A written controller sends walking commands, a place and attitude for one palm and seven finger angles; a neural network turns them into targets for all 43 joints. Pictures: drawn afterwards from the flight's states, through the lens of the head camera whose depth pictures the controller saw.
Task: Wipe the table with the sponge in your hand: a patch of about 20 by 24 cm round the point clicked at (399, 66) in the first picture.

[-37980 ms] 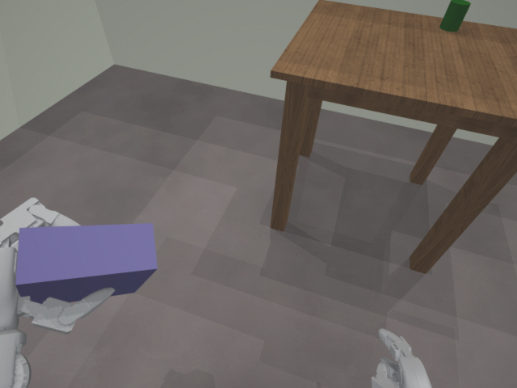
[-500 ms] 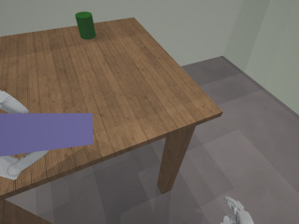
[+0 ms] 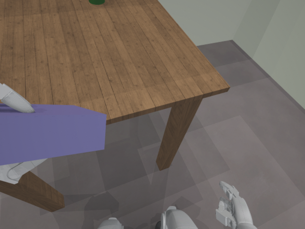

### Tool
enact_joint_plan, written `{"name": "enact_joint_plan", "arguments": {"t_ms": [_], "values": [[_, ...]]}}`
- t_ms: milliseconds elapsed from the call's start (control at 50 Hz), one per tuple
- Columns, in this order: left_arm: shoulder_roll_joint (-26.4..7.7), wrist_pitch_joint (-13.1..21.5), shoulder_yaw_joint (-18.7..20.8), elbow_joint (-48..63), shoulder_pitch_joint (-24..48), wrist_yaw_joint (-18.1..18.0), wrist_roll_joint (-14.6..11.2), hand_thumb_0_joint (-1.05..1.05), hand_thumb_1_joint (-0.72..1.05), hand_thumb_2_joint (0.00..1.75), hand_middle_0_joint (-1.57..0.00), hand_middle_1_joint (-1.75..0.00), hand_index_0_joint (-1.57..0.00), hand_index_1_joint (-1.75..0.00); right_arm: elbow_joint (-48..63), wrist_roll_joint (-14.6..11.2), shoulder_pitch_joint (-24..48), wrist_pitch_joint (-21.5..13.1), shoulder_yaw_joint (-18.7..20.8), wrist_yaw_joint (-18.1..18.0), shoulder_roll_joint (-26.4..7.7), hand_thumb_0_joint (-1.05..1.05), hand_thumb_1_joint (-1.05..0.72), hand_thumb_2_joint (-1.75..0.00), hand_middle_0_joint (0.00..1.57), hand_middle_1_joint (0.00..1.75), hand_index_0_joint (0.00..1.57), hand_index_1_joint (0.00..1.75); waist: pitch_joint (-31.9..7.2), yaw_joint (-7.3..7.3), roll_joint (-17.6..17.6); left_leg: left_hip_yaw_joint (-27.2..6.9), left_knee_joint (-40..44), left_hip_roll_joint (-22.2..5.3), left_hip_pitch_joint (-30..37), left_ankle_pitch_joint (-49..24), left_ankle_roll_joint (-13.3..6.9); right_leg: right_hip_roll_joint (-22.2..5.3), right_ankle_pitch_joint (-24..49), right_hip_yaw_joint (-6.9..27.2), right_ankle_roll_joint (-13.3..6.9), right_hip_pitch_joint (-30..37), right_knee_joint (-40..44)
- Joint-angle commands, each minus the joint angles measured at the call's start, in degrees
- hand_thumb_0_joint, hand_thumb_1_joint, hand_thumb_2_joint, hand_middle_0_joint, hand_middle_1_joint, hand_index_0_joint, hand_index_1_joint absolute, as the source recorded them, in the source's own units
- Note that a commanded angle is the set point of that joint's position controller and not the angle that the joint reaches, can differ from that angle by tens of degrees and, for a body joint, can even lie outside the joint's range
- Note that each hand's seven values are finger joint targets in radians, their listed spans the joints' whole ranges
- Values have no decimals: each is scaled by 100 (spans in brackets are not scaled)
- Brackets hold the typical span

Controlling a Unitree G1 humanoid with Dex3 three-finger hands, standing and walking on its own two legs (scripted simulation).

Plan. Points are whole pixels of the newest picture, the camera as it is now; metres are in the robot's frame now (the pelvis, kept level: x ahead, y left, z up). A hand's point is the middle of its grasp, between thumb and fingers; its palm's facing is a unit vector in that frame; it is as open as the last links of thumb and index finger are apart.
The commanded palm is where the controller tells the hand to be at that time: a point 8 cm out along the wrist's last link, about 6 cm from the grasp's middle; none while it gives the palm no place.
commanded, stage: step back with the hand held close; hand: left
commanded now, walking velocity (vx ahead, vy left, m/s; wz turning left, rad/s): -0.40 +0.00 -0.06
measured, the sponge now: (62, 125) +0.25 +0.17 +0.21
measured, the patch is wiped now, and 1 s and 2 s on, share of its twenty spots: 1.00 1.00 1.00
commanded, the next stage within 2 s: stop stepping back and stand still in 0.20 s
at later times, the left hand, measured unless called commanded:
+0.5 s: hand out of the picture +0.07 +0.16 +0.25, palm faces +0.32 -0.81 -0.49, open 9.6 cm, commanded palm +0.02 +0.23 +0.29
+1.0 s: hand out of the picture -0.03 +0.13 +0.29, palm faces +0.39 -0.82 -0.42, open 9.6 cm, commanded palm -0.07 +0.20 +0.29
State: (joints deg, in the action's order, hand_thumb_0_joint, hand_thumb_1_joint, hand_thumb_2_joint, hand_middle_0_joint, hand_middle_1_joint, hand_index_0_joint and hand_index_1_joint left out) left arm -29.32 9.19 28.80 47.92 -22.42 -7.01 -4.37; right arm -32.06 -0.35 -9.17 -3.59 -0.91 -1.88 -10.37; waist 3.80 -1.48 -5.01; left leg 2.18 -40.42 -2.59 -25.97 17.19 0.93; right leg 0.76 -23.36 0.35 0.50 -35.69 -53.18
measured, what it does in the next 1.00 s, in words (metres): walks backwards: right foot, then left foot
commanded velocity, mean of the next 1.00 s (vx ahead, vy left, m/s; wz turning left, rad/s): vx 0.08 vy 0.05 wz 0.00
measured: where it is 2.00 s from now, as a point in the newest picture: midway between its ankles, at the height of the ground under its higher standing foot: outside the picture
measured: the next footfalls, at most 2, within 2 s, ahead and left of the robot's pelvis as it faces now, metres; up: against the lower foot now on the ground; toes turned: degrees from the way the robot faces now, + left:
right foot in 0.18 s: +0.00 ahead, -0.16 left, +0.00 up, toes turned -3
left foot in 0.46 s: -0.12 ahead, +0.10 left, +0.00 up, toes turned +0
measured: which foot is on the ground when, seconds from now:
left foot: down 0.00-0.20, up 0.22-0.44, down 0.46-0.68, up 0.70-0.90, down 0.92-1.00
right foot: up 0.00-0.16, down 0.18-0.46, up 0.48-0.66, down 0.68-1.00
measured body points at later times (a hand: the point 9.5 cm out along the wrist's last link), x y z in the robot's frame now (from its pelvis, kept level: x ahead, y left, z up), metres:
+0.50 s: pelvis -0.16 -0.04 +0.00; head -0.13 -0.02 +0.45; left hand +0.04 +0.20 +0.28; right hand +0.00 -0.31 -0.06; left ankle -0.16 +0.10 -0.72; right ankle -0.06 -0.15 -0.70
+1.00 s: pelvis -0.24 -0.07 +0.02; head -0.25 -0.07 +0.47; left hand -0.05 +0.17 +0.31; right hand -0.08 -0.31 -0.06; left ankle -0.21 +0.07 -0.71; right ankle -0.19 -0.16 -0.67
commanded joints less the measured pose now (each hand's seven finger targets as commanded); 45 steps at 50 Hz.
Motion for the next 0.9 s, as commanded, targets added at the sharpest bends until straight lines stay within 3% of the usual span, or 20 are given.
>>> {"name": "enact_joint_plan", "arguments": {"t_ms": [0,140,160,200,220,300,380,400,440,480,540,620,640,660,680,700,780,840,860,880], "values": [[-1053,514,1199,1720,868,-384,-182,0,10,130,-120,-160,-120,-160,435,-38,-89,-682,446,16,-811,0,-90,-90,20,30,20,30,-2262,73,1942,-1034,1208,-1792,2596,-4854,-788,3,-959,260,158,-120,-846],[-629,329,569,-321,1700,-144,0,0,10,130,-120,-160,-120,-160,427,-164,142,-640,410,33,-1008,0,-90,-90,20,30,20,30,-1340,76,1666,-726,764,-1246,1224,-2277,-284,-56,1563,-153,134,2100,3025],[-722,375,591,-372,1608,-104,-16,0,10,130,-120,-160,-120,-160,510,-196,181,-624,400,31,-984,0,-90,-90,20,30,20,30,-1281,117,1039,-562,158,-999,985,-1520,-152,-304,2268,-102,67,2295,3577],[-1104,487,676,-435,1172,-96,2,0,10,130,-120,-160,-120,-160,680,-266,304,-596,343,35,-717,0,-90,-90,20,30,20,30,-1242,164,-1010,0,-2422,123,-404,1457,188,-1938,5413,1064,-734,2502,3485],[-777,453,493,-301,653,11,-73,0,10,130,-120,-160,-120,-160,670,-428,366,-538,519,23,-707,0,-90,-90,20,30,20,30,-1419,202,-1504,-679,-3242,-11,-400,1281,98,-2084,5348,982,-730,2243,3302],[-950,496,904,665,-94,25,-102,0,10,130,-120,-160,-120,-160,1090,-313,736,-105,285,82,-449,0,-90,-90,20,30,20,30,-1479,86,253,-363,-1956,-240,-1,705,141,-1661,4129,549,-674,1855,2708],[-1076,402,1149,1237,-38,-366,-106,0,10,130,-120,-160,-120,-160,963,-244,186,-160,382,-144,-695,0,-90,-90,20,30,20,30,-1978,-62,3,-178,753,-44,1501,548,-203,-1421,1275,1143,-443,1442,2670],[-1163,371,1203,1253,-80,-425,-140,0,10,130,-120,-160,-120,-160,929,-197,112,-208,429,-210,-830,0,-90,-90,20,30,20,30,-1890,-86,429,-143,1373,-181,1819,294,-279,-1106,926,932,-370,1305,2252],[-1108,348,1080,1429,568,-444,-153,0,10,130,-120,-160,-120,-160,895,-159,219,-331,434,-238,-1070,0,-90,-90,20,30,20,30,-1327,-107,2415,-1348,2520,-1262,1394,526,-808,20,-391,33,-16,803,404],[-1224,220,947,830,1293,-481,33,0,10,130,-120,-160,-120,-160,575,-190,5,-457,385,-199,-918,0,-90,-90,20,30,20,30,-897,-260,2852,-2098,2692,-1666,840,1008,-1293,-65,-571,287,58,-84,-1357],[-934,138,756,-495,1346,-344,108,0,10,130,-120,-160,-120,-160,285,-277,-101,-559,381,-45,-911,0,-90,-90,20,30,20,30,-791,0,1617,-1311,2182,-1321,624,1108,-1118,-309,-202,339,-8,171,-767],[-455,-51,97,-1550,1849,-91,76,0,10,130,-120,-160,-120,-160,564,-222,316,-402,245,-169,-1019,0,-90,-90,20,30,20,30,-360,269,1219,-427,616,-482,-1072,2715,-545,3,214,-448,-117,2740,2441],[-417,-97,-64,-1678,1908,-21,103,0,10,130,-120,-160,-120,-160,539,-234,259,-322,279,-171,-963,0,-90,-90,20,30,20,30,-350,224,-71,159,-1150,58,-1239,2341,-407,-476,-30,366,-408,2662,3224],[-606,-124,-120,-1531,2127,41,86,0,10,130,-120,-160,-120,-160,652,-269,429,-272,329,-152,-942,0,-90,-90,20,30,20,30,-395,177,-1546,-48,-3100,357,-1411,1743,-277,-1820,-1315,3006,-903,1982,4406],[-653,-37,-112,-1255,2671,93,27,0,10,130,-120,-160,-120,-160,574,-217,590,-301,260,-158,-984,0,-90,-90,20,30,20,30,-205,57,-1113,-678,-3757,132,-1334,723,-216,-2084,-1380,3490,-959,1359,4786],[-522,66,-179,-1258,2799,160,93,0,10,130,-120,-160,-120,-160,427,-173,612,-271,222,-106,-834,0,-90,-90,20,30,20,30,-388,-58,-470,-612,-3687,-21,-998,476,-183,-2034,-2123,3111,-990,1057,4785],[-846,189,347,57,1507,-11,-42,0,10,130,-120,-160,-120,-160,582,-157,527,-109,171,-105,-669,0,-90,-90,20,30,20,30,-909,14,-353,-94,-1181,-131,666,229,-292,-1436,-1512,1136,-670,597,4139],[-948,294,506,920,826,-246,-40,0,10,130,-120,-160,-120,-160,636,-65,515,-261,79,-243,-542,0,-90,-90,20,30,20,30,-1446,82,217,304,1031,91,1785,787,-457,-1257,-1679,886,-569,989,3489],[-927,323,517,1027,763,-297,-59,0,10,130,-120,-160,-120,-160,651,-26,431,-330,79,-279,-624,0,-90,-90,20,30,20,30,-1514,59,794,32,1747,-5,1757,1184,-565,-954,-1593,703,-491,1230,2833],[-826,364,489,1132,932,-341,-59,0,10,130,-120,-160,-120,-160,701,28,432,-394,120,-289,-838,0,-90,-90,20,30,20,30,-1367,71,2059,-1179,2592,-663,1556,2120,-840,-304,-1194,165,-273,1103,1589]]}}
